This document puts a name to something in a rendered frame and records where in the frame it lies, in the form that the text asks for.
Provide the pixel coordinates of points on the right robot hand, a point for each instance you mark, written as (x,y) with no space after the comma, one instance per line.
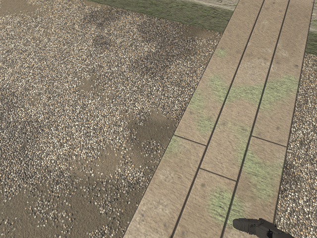
(259,227)

